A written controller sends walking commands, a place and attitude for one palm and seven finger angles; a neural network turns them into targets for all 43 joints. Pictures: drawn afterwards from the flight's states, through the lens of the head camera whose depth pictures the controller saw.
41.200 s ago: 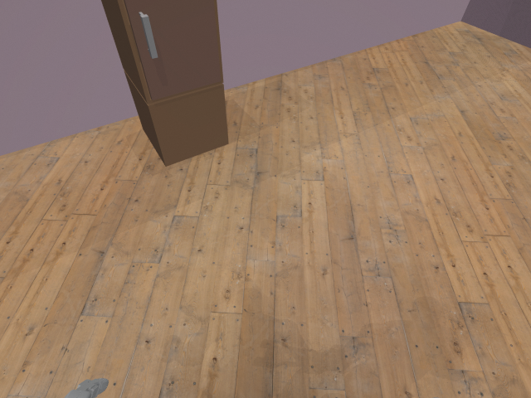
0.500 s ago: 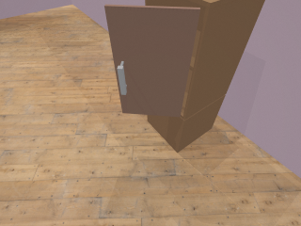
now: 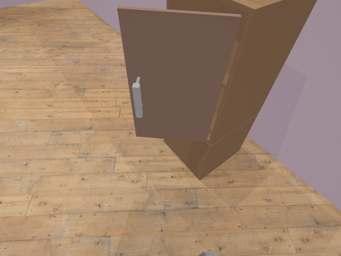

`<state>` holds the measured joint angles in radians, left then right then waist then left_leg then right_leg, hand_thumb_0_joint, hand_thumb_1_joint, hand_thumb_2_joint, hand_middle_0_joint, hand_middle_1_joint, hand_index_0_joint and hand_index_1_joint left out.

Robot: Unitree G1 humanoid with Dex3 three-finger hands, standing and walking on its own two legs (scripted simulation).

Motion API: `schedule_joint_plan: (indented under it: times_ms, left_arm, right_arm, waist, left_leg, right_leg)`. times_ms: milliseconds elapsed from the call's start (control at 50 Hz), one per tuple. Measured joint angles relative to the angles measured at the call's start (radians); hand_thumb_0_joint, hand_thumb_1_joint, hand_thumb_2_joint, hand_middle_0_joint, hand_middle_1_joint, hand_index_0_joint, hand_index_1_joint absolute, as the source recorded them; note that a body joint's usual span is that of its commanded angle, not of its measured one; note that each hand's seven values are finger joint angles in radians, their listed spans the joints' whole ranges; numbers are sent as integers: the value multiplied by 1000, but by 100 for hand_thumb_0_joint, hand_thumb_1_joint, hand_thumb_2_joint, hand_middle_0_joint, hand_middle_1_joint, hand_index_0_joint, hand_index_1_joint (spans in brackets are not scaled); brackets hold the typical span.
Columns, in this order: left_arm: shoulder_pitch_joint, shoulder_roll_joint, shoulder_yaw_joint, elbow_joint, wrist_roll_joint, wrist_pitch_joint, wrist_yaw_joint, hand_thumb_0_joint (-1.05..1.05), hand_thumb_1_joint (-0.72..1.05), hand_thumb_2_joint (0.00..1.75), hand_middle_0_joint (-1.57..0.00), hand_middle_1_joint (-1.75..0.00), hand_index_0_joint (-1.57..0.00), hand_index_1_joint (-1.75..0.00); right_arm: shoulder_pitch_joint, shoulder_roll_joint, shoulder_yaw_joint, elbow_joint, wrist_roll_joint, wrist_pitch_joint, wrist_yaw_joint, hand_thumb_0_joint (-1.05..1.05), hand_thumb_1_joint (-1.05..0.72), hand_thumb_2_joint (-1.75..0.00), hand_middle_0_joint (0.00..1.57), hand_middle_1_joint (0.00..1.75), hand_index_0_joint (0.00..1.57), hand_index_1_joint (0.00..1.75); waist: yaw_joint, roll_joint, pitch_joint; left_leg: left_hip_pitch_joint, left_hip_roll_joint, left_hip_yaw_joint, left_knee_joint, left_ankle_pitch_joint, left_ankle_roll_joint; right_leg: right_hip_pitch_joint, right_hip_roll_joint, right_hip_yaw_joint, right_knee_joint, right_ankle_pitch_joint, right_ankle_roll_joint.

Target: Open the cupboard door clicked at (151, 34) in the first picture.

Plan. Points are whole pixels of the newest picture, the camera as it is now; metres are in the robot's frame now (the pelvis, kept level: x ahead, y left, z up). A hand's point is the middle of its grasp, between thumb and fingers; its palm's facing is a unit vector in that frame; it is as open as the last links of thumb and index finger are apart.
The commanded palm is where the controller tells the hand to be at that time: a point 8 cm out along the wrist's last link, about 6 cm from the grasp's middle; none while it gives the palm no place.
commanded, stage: shuffle to correct the standing spot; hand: left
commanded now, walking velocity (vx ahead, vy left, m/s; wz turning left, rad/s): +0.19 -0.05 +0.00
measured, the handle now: (138, 97) +0.66 +0.16 -0.06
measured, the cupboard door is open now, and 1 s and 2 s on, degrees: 48 48 48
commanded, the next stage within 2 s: come to a stop and stand still in 0.26 s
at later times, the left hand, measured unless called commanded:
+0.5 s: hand out of the picture +0.15 +0.13 -0.17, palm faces +0.06 -0.98 -0.18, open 7.2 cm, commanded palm none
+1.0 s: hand out of the picture +0.12 +0.13 -0.18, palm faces +0.03 -0.96 -0.26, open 7.3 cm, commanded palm none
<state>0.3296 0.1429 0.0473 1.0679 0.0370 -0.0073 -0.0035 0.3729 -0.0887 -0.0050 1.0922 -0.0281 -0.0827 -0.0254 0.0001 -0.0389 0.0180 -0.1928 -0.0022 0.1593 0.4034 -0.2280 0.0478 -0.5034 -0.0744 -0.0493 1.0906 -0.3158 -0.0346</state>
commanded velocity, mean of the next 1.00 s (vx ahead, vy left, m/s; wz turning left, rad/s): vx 0.01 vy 0.00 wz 0.00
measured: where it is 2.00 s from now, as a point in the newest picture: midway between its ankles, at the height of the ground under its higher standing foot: outside the picture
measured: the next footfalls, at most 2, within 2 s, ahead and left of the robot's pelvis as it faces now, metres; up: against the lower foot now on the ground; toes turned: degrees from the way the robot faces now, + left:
right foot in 0.22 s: +0.16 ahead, -0.15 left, +0.00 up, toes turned -7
left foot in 0.58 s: +0.26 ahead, +0.07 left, +0.00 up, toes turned +6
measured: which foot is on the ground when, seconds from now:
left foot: down 0.00-0.22, up 0.24-0.56, down 0.58-0.98, up 1.00-1.00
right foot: up 0.00-0.20, down 0.22-0.60, up 0.62-0.94, down 0.96-1.00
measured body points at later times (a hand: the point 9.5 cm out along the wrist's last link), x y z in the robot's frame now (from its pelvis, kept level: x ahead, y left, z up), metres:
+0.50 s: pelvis +0.13 -0.05 +0.00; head +0.15 -0.04 +0.45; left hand +0.15 +0.18 -0.16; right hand +0.18 -0.29 -0.15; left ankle +0.18 +0.07 -0.71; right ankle +0.12 -0.14 -0.74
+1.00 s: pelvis +0.09 -0.05 -0.01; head +0.11 -0.07 +0.44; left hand +0.12 +0.18 -0.16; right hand +0.17 -0.28 -0.17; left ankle +0.21 +0.06 -0.73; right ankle +0.05 -0.16 -0.74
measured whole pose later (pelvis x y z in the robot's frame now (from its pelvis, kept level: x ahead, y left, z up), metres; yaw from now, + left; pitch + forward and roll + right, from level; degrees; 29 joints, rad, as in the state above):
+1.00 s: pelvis +0.09 -0.05 -0.01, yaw -1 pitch +0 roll +1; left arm 0.28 0.15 0.04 0.99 0.04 0.03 0.04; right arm 0.16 -0.15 -0.07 0.99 -0.02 0.05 -0.01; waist 0.00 0.03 0.03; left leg -0.45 0.02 0.09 0.57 -0.24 0.00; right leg -0.21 -0.04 -0.05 0.59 -0.39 -0.01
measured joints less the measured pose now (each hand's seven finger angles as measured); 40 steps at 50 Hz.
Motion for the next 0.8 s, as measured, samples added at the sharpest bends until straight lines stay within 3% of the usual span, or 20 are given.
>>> schedule_joint_plan:
  times_ms: [100,200,240,280,320,360,400,460,520,560,580,640,700,800]
  left_arm:
    - [-79,31,12,-33,-1,5,7,3,95,90,-20,-30,-20,-30]
    - [-136,29,11,-60,-3,-12,-2,2,94,90,-19,-30,-20,-30]
    - [-148,26,7,-69,-2,-38,1,2,93,90,-19,-30,-20,-30]
    - [-155,8,0,-71,-8,-50,7,1,93,90,-20,-30,-20,-30]
    - [-141,-5,7,-74,-16,-56,20,0,93,90,-20,-30,-20,-30]
    - [-121,0,16,-74,-19,-61,34,-1,96,90,-20,-30,-20,-30]
    - [-97,10,13,-63,-14,-62,35,-1,97,90,-20,-30,-20,-30]
    - [-64,13,0,-38,-8,-53,33,-1,96,90,-20,-30,-20,-30]
    - [-39,4,-14,-16,-8,-33,30,0,94,90,-20,-30,-20,-30]
    - [-22,-3,-20,-7,-10,-15,31,0,93,90,-20,-30,-20,-30]
    - [-13,-6,-22,-5,-12,-5,32,0,93,90,-20,-30,-20,-30]
    - [-21,7,-22,-6,-16,26,42,0,92,90,-20,-30,-20,-30]
    - [-46,10,-19,-16,-17,42,47,1,92,90,-20,-30,-20,-30]
    - [-80,15,-8,-48,-16,52,48,1,91,90,-20,-30,-20,-30]
  right_arm:
    - [15,23,2,17,-6,5,6,0,-90,-90,20,29,20,30]
    - [30,10,-12,24,-10,24,11,0,-90,-90,20,29,20,30]
    - [39,1,-14,30,-2,33,17,0,-90,-90,20,29,20,30]
    - [24,-20,-18,38,0,54,22,0,-90,-90,20,29,20,30]
    - [3,-38,-28,39,0,66,25,0,-90,-90,20,29,20,30]
    - [-27,-56,-36,28,-3,72,27,0,-90,-90,20,29,20,30]
    - [-62,-70,-42,7,-3,72,26,0,-91,-90,20,29,20,30]
    - [-114,-83,-43,-29,3,65,21,0,-91,-90,20,29,20,30]
    - [-163,-88,-36,-54,11,64,12,0,-91,-90,19,29,20,30]
    - [-185,-87,-33,-70,15,64,8,0,-91,-90,19,29,20,30]
    - [-191,-86,-32,-79,15,62,6,0,-91,-90,19,29,20,30]
    - [-219,-55,-23,-93,12,70,0,0,-91,-90,20,29,20,30]
    - [-255,-35,-11,-113,8,78,-8,0,-91,-90,20,29,20,30]
    - [-296,-19,-11,-132,5,89,-6,0,-90,-90,20,29,20,30]
  waist:
    - [-14,17,16]
    - [-40,47,32]
    - [-34,50,32]
    - [-32,68,40]
    - [-21,66,30]
    - [-14,60,19]
    - [-13,48,11]
    - [-4,32,10]
    - [17,26,23]
    - [27,26,32]
    - [29,31,34]
    - [45,-16,51]
    - [46,-21,72]
    - [34,11,88]
  left_leg:
    - [56,11,-1,-56,-4,-21]
    - [67,36,-6,22,-86,-57]
    - [22,49,-20,178,-185,-51]
    - [-72,56,-64,439,-277,-37]
    - [-165,58,-77,631,-254,-32]
    - [-235,68,-78,696,-187,-38]
    - [-276,76,-70,655,-137,-50]
    - [-279,74,-62,477,-93,-69]
    - [-233,57,-66,289,-42,-82]
    - [-177,47,-65,157,65,-82]
    - [-153,48,-64,123,112,-57]
    - [-144,17,-40,144,43,5]
    - [-148,8,-29,123,53,16]
    - [-179,14,-28,92,101,19]
  right_leg:
    - [-13,-23,-15,-230,23,19]
    - [90,-7,-43,-484,64,16]
    - [118,0,-47,-511,130,8]
    - [141,13,-73,-478,78,-2]
    - [184,23,-89,-509,50,-7]
    - [231,37,-99,-570,65,-4]
    - [270,46,-101,-628,80,-9]
    - [312,54,-94,-682,91,-8]
    - [332,58,-79,-670,70,5]
    - [331,60,-70,-620,31,18]
    - [326,63,-70,-583,5,25]
    - [285,30,-41,-454,-116,36]
    - [204,32,-2,-254,-213,39]
    - [127,47,37,-87,-216,55]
